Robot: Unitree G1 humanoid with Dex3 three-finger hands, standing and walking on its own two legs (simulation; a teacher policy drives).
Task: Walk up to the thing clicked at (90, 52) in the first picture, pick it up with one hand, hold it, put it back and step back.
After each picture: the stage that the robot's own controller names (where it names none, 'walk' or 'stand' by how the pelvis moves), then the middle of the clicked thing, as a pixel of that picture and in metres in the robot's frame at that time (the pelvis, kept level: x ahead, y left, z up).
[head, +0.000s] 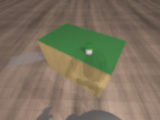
stand; (89, 50) +0.71 +0.08 -0.08
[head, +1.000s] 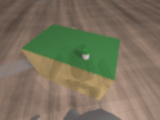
walk; (85, 54) +0.60 +0.08 -0.06
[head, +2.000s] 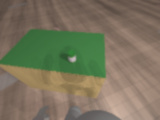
stand; (71, 56) +0.53 +0.22 -0.05
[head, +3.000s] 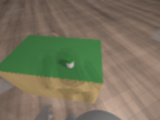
stand; (69, 62) +0.50 +0.23 -0.07
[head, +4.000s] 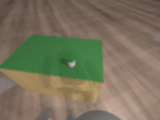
stand; (71, 61) +0.52 +0.22 -0.08
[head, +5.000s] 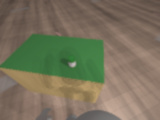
stand; (72, 62) +0.51 +0.22 -0.08
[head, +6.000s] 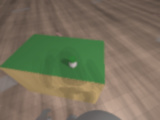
stand; (72, 62) +0.51 +0.21 -0.08
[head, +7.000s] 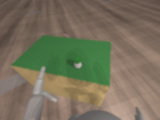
rise first; (77, 63) +0.51 +0.20 -0.07
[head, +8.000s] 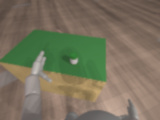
go down; (73, 59) +0.54 +0.18 -0.06
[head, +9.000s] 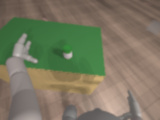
go down; (67, 52) +0.52 +0.18 -0.01
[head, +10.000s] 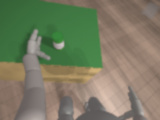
close in; (58, 41) +0.53 +0.20 +0.02
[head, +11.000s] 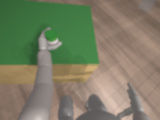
close; (52, 40) +0.54 +0.20 +0.04
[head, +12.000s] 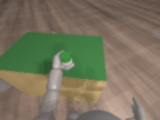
lift; (66, 61) +0.38 +0.18 +0.12
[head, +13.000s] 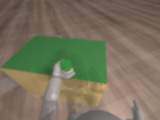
lift; (67, 69) +0.31 +0.18 +0.12
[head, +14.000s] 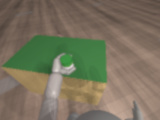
hold; (67, 64) +0.32 +0.17 +0.15
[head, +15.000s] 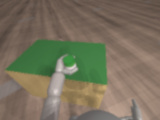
hold; (70, 65) +0.33 +0.15 +0.15
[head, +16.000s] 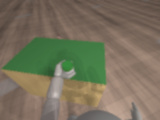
crouch; (68, 70) +0.32 +0.17 +0.10
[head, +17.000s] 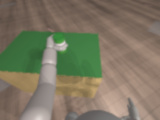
crouch; (60, 43) +0.48 +0.21 +0.16
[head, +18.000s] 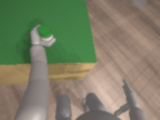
lower; (46, 36) +0.55 +0.21 +0.04
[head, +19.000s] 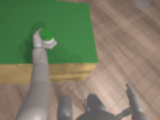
lower; (48, 39) +0.54 +0.21 +0.04
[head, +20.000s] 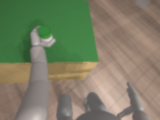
lower; (46, 37) +0.54 +0.22 +0.05
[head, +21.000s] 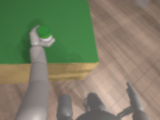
lower; (45, 37) +0.54 +0.22 +0.04
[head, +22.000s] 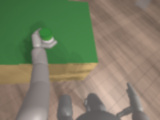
loosen; (47, 39) +0.54 +0.22 +0.04
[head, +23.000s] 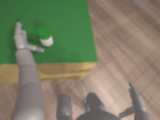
withdraw; (46, 38) +0.54 +0.22 +0.04
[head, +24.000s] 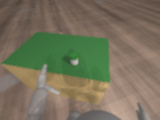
sink last; (74, 59) +0.52 +0.20 -0.02
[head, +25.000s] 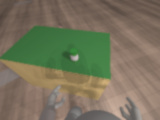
stand; (74, 55) +0.53 +0.20 -0.01
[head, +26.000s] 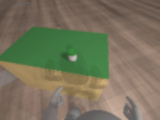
stand; (72, 55) +0.52 +0.21 -0.01
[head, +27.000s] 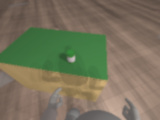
stand; (71, 56) +0.52 +0.21 -0.01
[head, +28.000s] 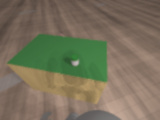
stand; (74, 60) +0.54 +0.20 -0.07
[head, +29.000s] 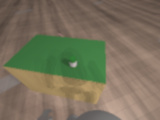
stand; (73, 62) +0.52 +0.21 -0.08
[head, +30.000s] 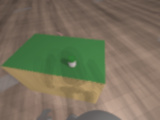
stand; (72, 62) +0.52 +0.22 -0.08
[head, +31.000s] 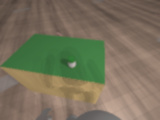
walk; (71, 62) +0.51 +0.22 -0.08
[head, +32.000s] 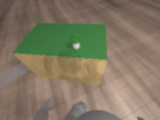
walk; (76, 44) +0.69 +0.23 -0.06
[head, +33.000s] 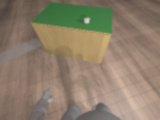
walk; (86, 19) +1.07 +0.16 -0.04
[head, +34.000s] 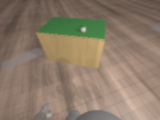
stand; (83, 28) +1.16 +0.21 -0.06
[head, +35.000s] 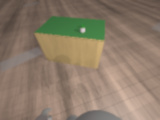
stand; (82, 29) +1.13 +0.22 -0.08
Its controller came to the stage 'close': yes
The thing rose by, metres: 0.23
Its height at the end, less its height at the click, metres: +0.00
